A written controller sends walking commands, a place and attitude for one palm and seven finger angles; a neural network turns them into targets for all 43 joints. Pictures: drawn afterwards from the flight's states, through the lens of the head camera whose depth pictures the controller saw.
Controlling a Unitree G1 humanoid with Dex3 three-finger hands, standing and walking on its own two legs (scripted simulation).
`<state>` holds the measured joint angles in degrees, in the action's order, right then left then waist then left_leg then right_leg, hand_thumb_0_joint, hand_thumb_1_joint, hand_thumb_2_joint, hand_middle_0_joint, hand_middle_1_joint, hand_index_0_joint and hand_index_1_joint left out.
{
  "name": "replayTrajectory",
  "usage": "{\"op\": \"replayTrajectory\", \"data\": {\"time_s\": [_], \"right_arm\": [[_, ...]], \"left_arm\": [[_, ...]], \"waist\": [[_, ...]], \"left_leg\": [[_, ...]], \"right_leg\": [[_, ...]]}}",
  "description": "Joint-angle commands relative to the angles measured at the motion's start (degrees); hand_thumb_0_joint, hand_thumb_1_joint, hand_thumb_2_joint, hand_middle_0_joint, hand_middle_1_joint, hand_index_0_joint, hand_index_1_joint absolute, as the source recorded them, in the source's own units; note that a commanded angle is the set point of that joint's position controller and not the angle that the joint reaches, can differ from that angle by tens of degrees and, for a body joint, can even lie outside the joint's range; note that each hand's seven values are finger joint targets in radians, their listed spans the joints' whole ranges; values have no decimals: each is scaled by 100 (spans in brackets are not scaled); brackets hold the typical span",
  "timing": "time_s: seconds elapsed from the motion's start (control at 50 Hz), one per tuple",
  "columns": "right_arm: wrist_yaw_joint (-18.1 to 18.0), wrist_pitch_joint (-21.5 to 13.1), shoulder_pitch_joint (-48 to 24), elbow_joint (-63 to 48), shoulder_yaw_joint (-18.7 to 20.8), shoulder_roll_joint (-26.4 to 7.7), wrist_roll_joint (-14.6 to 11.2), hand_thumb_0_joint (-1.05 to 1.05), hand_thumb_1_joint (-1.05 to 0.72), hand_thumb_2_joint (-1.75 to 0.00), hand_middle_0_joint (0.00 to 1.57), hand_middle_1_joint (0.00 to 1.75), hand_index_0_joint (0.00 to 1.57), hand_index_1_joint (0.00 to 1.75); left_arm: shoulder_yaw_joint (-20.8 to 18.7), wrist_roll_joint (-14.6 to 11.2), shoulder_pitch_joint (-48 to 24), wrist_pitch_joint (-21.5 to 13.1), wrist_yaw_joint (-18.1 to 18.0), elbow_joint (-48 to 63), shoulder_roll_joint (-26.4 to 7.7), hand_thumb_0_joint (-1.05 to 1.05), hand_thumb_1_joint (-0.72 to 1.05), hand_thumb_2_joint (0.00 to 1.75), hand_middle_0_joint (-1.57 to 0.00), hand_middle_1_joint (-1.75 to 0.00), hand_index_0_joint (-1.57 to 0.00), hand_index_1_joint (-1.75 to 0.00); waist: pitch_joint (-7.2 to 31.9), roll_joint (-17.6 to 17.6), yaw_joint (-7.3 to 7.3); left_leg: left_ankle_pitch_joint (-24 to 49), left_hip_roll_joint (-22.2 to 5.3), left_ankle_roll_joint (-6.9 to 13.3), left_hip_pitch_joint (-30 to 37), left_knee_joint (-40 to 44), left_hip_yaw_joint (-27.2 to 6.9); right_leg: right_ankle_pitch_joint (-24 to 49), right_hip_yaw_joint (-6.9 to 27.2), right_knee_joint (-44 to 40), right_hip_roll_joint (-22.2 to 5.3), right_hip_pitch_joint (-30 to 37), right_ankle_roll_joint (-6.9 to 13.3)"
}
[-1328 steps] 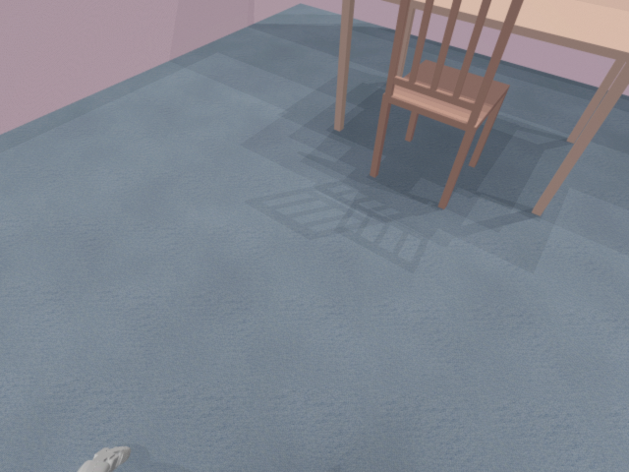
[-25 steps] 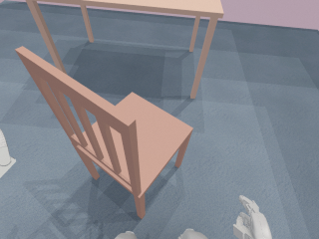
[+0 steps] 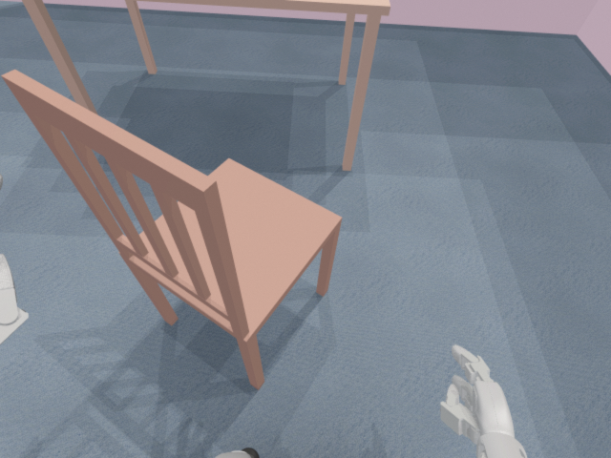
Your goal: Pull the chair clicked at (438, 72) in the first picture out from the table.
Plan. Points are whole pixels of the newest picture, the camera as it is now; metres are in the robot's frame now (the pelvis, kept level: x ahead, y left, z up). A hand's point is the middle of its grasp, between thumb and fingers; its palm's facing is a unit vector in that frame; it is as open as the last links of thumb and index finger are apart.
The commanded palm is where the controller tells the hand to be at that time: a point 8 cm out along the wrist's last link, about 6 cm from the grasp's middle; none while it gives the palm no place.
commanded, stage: stop stepping back and stand still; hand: left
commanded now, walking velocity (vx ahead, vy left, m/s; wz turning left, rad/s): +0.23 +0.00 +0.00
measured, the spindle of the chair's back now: (148, 225) +0.48 +0.31 -0.07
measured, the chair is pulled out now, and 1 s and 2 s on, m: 0.69 0.69 0.69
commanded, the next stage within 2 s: let the arm hang, fingers relaxed in 0.72 s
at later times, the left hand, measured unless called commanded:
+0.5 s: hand out of the picture +0.09 +0.25 +0.18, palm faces +0.48 -0.73 -0.48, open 7.5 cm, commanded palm +0.04 +0.29 +0.18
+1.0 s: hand out of the picture +0.09 +0.23 -0.08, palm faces +0.17 -0.93 -0.32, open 7.4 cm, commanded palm none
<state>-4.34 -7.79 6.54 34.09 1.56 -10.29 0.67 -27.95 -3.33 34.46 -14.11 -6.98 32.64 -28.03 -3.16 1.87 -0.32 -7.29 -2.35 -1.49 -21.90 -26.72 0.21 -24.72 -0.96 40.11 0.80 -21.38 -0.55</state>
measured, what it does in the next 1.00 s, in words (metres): steps on the spot: left foot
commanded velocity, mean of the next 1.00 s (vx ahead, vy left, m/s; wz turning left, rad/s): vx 0.11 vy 0.03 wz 0.00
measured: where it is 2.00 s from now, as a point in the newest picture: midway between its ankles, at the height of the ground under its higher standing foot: outside the picture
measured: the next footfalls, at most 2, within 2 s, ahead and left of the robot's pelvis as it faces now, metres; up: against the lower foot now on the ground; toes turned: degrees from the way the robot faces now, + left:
left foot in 0.34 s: -0.06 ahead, +0.11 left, +0.00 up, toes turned +5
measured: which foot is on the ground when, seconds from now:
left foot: down 0.00-0.08, up 0.10-0.32, down 0.34-1.00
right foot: down 0.00-1.00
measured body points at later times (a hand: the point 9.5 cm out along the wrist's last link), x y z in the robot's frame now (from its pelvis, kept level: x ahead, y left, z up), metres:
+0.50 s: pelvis -0.08 -0.02 +0.00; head -0.11 -0.02 +0.45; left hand +0.06 +0.29 +0.20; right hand +0.06 -0.26 -0.08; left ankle -0.10 +0.10 -0.73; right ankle -0.01 -0.11 -0.73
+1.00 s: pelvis -0.07 +0.00 +0.00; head -0.07 -0.01 +0.45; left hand +0.08 +0.28 -0.06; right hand +0.07 -0.23 -0.13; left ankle -0.10 +0.10 -0.73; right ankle -0.01 -0.11 -0.73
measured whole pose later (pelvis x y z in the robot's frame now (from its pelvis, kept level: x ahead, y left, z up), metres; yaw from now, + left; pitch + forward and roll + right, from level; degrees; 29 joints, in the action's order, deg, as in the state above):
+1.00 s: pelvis -0.07 +0.00 +0.00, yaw +6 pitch +1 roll +1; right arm 0.3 -2.5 12.6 46.2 0.8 -13.4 1.9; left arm -5.0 2.2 15.5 2.4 -1.0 -23.9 -13.4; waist 1.4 -1.2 -1.1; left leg -19.3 2.2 1.4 -14.2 -33.0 -0.4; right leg -13.5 -2.7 33.4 -2.0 -20.5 0.4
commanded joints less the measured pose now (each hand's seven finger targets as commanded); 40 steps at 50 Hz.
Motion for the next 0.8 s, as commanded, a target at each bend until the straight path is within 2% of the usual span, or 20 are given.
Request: {"op": "replayTrajectory", "data": {"time_s": [0.0, 0.02, 0.04, 0.06, 0.08, 0.12, 0.16, 0.22, 0.26, 0.32, 0.34, 0.38, 0.42, 0.5, 0.56, 0.6, 0.66, 0.72, 0.74, 0.78], "right_arm": [[25, -289, -27, -740, 199, -902, -110, 0, -90, -90, 20, 30, 20, 30], [24, -251, -53, -836, 199, -895, -139, 0, -90, -90, 20, 30, 20, 30], [23, -201, -59, -872, 181, -835, -177, 0, -90, -90, 20, 30, 20, 30], [8, -152, -46, -897, 145, -737, -179, 0, -90, -90, 20, 30, 20, 30], [-20, -149, 41, -735, 211, -776, -243, 0, -90, -90, 20, 30, 20, 30], [-65, -115, -32, -611, 118, -750, -156, 0, -90, -90, 20, 30, 20, 30], [-148, -80, -79, -657, -66, -612, -112, 0, -90, -90, 20, 30, 20, 30], [-250, -181, -133, -663, -62, -700, -81, 0, -90, -90, 20, 30, 20, 30], [-225, -285, 125, -610, -62, -795, -11, 0, -90, -90, 20, 30, 20, 30], [-137, -360, 248, -749, 66, -954, -60, 0, -90, -90, 20, 30, 20, 30], [-84, -344, 286, -776, 85, -977, -105, 0, -90, -90, 20, 30, 20, 30], [-72, -327, 130, -696, 3, -834, -109, 0, -90, -90, 20, 30, 20, 30], [-91, -359, 140, -717, 36, -873, -149, 0, -90, -90, 20, 30, 20, 30], [-109, -364, 215, -530, 84, -931, -136, 0, -90, -90, 20, 30, 20, 30], [-96, -310, 264, -486, 68, -838, -117, 0, -90, -90, 20, 30, 20, 30], [-35, -306, 328, -434, 42, -772, -88, 0, -90, -90, 20, 30, 20, 30], [-36, -334, 328, -476, -41, -781, -62, 0, -90, -90, 20, 30, 20, 30], [-74, -376, 140, -595, -60, -840, -64, 0, -90, -90, 20, 30, 20, 30], [-77, -389, 106, -611, -80, -760, -85, 0, -90, -90, 20, 30, 20, 30], [-53, -428, 119, -616, -43, -769, -98, 0, -90, -90, 20, 30, 20, 30]], "left_arm": [[-563, -87, 364, -194, -132, 958, -619, 0, 90, 90, -20, -30, -20, -30], [-622, -79, 420, -125, -127, 934, -730, 0, 90, 90, -20, -30, -20, -30], [-584, -77, 366, -66, -139, 797, -767, 0, 90, 90, -20, -30, -20, -30], [-634, -72, 133, -8, -183, 733, -949, 0, 90, 90, -20, -30, -20, -30], [-453, -99, -245, 108, -229, 670, -752, 0, 90, 90, -20, -30, -20, -30], [-402, -42, -451, 157, -290, 459, -656, 0, 90, 90, -20, -30, -20, -30], [-351, 14, -506, 156, -336, 102, -626, 0, 90, 90, -20, -30, -20, -30], [-179, 143, -846, 73, -393, 147, -624, 0, 90, 90, -20, -30, -20, -30], [-97, 222, -822, -24, -399, 283, -516, 0, 90, 90, -20, -30, -20, -30], [-103, 218, -576, -174, -367, 800, -575, 0, 90, 90, -20, -30, -20, -30], [-179, 236, -432, -139, -352, 914, -645, 0, 90, 90, -20, -30, -20, -30], [-360, 239, -475, -139, -352, 862, -708, 0, 90, 90, -20, -30, -20, -30], [-326, 272, -733, -127, -364, 799, -657, 0, 90, 90, -20, -30, -20, -30], [-224, 239, -897, -73, -360, -16, -515, 0, 90, 90, -20, -30, -20, -30], [-84, 210, -990, -61, -298, -269, -469, 0, 90, 90, -20, -30, -20, -30], [-95, 204, -1186, -91, -289, -189, -544, 0, 90, 90, -20, -30, -20, -30], [-29, 203, -1090, -118, -289, 24, -480, 0, 90, 90, -20, -30, -20, -30], [-135, 262, -1177, -204, -335, 709, -584, 0, 90, 90, -20, -30, -20, -30], [-202, 303, -1180, -206, -356, 748, -609, 0, 90, 90, -20, -30, -20, -30], [-255, 295, -1073, -158, -367, 710, -634, 0, 90, 90, -20, -30, -20, -30]], "waist": [[1400, -1210, 92], [1351, -891, 118], [1076, -207, 26], [876, 798, -40], [775, 1216, 23], [648, 722, -93], [651, 503, -130], [381, 568, -17], [407, 125, -8], [726, -1054, 15], [1154, -1019, 59], [773, -1367, -3], [363, -1274, -31], [109, -331, -83], [-23, 416, -121], [195, 752, -130], [452, 262, -111], [361, -1366, -25], [359, -1325, 11], [395, -673, 18]], "left_leg": [[947, -1153, 644, 606, 160, -752], [-538, -824, 474, 244, 38, -497], [-1676, -319, 220, 30, -516, -76], [-1918, 228, -3, -66, -1671, 160], [-1801, 330, -33, 136, -2993, -49], [-1436, 168, 3, -35, -3665, -252], [-1436, 65, 70, 102, -2589, -65], [-1799, 204, 308, 580, -689, 250], [-1785, 276, 417, 727, 462, 289], [-1231, -532, 693, 764, 1210, -695], [-808, -652, 663, 900, 1009, -653], [-2875, -718, 721, -162, 1493, -862], [-3666, -715, 747, -955, 1537, -841], [-2853, -356, 657, -584, 658, -528], [-2395, 208, 466, -215, -630, 52], [-1935, 285, 400, 88, -1034, 219], [-1836, 132, 485, 741, 206, -15], [-2743, -764, 760, 294, 1475, -1273], [-2774, -864, 780, -134, 1484, -1267], [-1763, -522, 618, -157, 985, -765]], "right_leg": [[1019, 10, -1128, -243, 1047, -54], [1314, -9, -1635, -317, 1328, -81], [1156, 478, -2191, -705, 1032, 72], [167, 1810, -2898, -1568, 227, 504], [-1110, 2359, -3356, -2111, -609, 872], [-1050, 1931, -3192, -2012, -709, 917], [-626, 1076, -2853, -1622, -313, 666], [-971, 970, -2990, -1456, -133, 489], [-806, 911, -2782, -1216, 308, 350], [719, 457, -1520, -589, 979, 88], [1015, 191, -1100, -456, 1161, 11], [273, 76, -1004, -398, 1282, -8], [244, 0, -710, -230, 1512, 2], [-27, 405, -1509, -257, 1048, 119], [-1504, 1708, -2725, -934, 213, 499], [-1507, 1992, -3057, -1339, 243, 679], [-914, 1106, -2435, -939, 229, 427], [253, 417, -1073, -265, 531, 71], [645, 301, -977, -264, 940, 21], [1249, 452, -1410, -305, 1336, 50]]}}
